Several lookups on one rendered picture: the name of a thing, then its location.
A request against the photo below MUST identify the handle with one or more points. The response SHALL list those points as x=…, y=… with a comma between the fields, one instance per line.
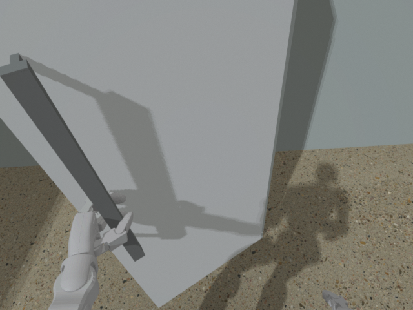
x=28, y=90

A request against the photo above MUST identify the robot left forearm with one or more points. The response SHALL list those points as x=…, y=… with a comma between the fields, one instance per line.
x=77, y=287

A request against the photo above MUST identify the robot left hand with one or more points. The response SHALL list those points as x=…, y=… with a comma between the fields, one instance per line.
x=87, y=225

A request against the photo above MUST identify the robot right hand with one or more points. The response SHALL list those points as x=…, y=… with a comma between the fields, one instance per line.
x=335, y=302

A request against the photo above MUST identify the fridge door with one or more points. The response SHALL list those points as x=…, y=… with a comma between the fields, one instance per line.
x=175, y=105

